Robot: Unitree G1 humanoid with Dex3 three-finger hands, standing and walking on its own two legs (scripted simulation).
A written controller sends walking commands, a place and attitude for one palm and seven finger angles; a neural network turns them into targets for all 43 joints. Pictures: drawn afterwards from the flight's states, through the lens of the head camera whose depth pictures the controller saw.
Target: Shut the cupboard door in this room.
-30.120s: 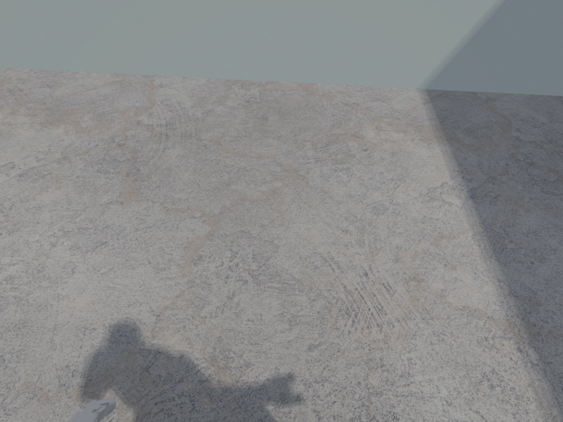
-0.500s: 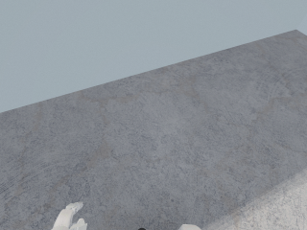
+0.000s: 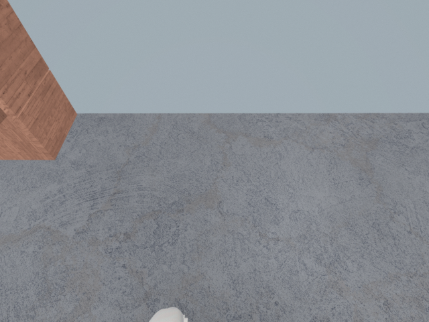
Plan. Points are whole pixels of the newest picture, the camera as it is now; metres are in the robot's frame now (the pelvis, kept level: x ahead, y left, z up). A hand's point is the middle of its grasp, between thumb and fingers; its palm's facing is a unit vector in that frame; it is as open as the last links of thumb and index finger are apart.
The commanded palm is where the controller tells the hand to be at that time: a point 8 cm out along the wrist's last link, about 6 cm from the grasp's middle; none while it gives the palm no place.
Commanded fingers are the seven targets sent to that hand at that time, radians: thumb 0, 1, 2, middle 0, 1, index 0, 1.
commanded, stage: walk to a spot facing it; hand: left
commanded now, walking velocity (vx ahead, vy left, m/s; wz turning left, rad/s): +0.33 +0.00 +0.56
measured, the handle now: out of the picture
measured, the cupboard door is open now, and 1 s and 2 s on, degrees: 81 81 81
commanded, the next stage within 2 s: turn to face it in 1.46 s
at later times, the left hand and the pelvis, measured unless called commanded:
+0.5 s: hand (112, 259) +0.26 +0.27 -0.17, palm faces +0.15 -0.96 -0.21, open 7.4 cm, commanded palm none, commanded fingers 0.00 0.90 0.90 -0.20 -0.30 -0.20 -0.30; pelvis +0.18 +0.06 -0.01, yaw +11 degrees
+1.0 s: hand (130, 245) +0.30 +0.24 -0.17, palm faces +0.40 -0.90 -0.18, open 7.3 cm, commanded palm none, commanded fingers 0.00 0.90 0.90 -0.20 -0.30 -0.20 -0.30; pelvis +0.39 +0.09 +0.00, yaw +20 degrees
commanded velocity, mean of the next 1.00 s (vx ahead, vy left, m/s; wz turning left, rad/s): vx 0.37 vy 0.00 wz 0.28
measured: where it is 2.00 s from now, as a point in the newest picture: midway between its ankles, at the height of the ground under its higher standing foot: (185, 203)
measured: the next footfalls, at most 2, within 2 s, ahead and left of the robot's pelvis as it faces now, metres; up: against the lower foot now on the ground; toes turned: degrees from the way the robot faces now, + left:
left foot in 0.12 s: +0.07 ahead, +0.16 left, +0.00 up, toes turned +11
right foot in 0.58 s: +0.42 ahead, -0.02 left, +0.00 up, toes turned +3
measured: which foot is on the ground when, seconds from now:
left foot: up 0.00-0.10, down 0.12-0.58, up 0.60-1.00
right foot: down 0.00-0.12, up 0.14-0.56, down 0.58-1.00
